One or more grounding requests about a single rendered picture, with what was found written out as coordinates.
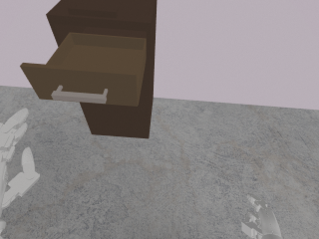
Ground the drawer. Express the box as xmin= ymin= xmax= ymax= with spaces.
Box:
xmin=20 ymin=32 xmax=147 ymax=107

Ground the robot right hand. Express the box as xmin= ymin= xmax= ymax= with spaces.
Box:
xmin=241 ymin=193 xmax=282 ymax=239

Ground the cabinet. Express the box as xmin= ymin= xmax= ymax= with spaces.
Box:
xmin=46 ymin=0 xmax=158 ymax=139

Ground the robot left hand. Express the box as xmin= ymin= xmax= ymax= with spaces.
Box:
xmin=0 ymin=108 xmax=40 ymax=218

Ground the handle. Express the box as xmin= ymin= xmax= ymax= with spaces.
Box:
xmin=51 ymin=85 xmax=108 ymax=104
xmin=67 ymin=6 xmax=118 ymax=19

